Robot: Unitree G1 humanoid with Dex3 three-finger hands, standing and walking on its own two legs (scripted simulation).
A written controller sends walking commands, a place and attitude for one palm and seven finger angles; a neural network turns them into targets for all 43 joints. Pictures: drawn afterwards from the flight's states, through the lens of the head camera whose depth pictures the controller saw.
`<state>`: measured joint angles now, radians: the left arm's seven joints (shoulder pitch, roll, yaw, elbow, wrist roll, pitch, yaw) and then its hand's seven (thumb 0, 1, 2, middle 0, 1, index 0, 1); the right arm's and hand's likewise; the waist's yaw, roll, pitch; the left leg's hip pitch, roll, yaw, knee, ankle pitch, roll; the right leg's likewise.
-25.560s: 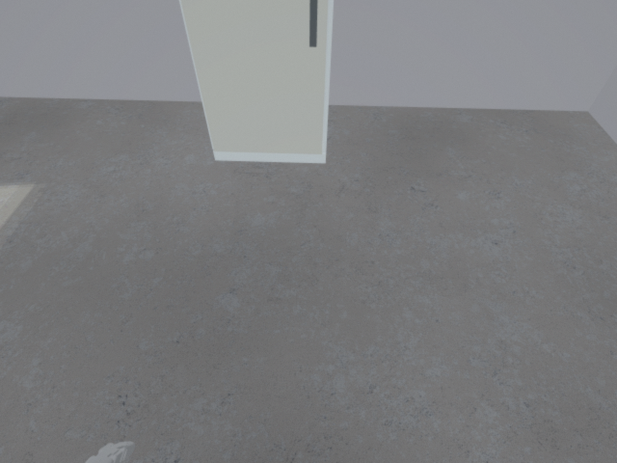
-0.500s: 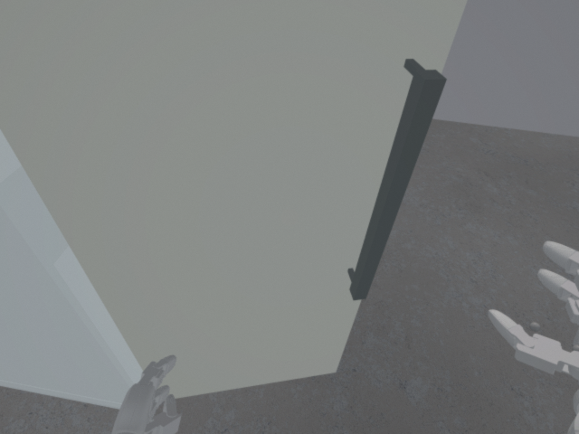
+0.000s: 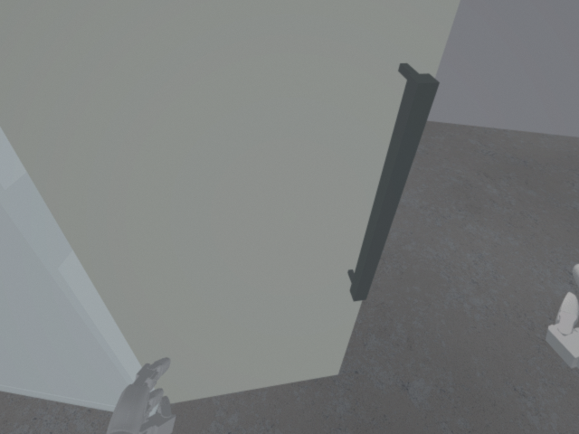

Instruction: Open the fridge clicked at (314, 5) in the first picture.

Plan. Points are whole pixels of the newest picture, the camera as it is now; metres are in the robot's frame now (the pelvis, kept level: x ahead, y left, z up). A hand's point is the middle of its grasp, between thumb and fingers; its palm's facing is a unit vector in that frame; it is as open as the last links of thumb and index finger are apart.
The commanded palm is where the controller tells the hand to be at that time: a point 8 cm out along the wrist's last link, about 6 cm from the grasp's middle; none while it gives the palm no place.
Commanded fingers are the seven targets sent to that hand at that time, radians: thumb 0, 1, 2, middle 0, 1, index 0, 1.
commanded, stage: draw the hand back to the body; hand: right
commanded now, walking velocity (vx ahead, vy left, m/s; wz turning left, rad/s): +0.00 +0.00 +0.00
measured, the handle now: (376, 206) +0.44 -0.16 +0.10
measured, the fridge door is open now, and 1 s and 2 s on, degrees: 71 71 71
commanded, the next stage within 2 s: step back with the hand held close in 0.08 s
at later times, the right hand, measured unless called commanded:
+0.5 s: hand (557, 348) +0.17 -0.27 +0.14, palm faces +0.34 +0.82 -0.47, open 7.4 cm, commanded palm +0.11 -0.32 +0.17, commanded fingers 0.00 -0.90 -0.90 0.20 0.30 0.20 0.30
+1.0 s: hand out of the picture +0.08 -0.30 +0.16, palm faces +0.47 +0.77 -0.43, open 7.4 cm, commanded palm +0.02 -0.33 +0.17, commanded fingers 0.00 -0.90 -0.90 0.20 0.30 0.20 0.30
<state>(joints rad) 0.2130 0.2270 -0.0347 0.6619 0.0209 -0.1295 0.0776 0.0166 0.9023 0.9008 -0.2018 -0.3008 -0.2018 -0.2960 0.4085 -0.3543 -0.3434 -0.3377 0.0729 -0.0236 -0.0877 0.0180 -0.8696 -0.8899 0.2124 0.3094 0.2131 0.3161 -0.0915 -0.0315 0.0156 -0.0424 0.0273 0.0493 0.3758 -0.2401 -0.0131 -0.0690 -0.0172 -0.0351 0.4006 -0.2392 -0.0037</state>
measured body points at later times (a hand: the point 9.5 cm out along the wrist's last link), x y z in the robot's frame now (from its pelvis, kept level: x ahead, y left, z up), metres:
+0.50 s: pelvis -0.04 -0.02 +0.00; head -0.03 -0.02 +0.45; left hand +0.15 +0.22 -0.07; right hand +0.15 -0.31 +0.17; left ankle -0.02 +0.13 -0.74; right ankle -0.01 -0.12 -0.74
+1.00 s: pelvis -0.11 -0.03 -0.02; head -0.10 -0.05 +0.43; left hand +0.06 +0.21 -0.09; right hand +0.05 -0.33 +0.18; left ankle -0.02 +0.12 -0.74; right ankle -0.01 -0.12 -0.74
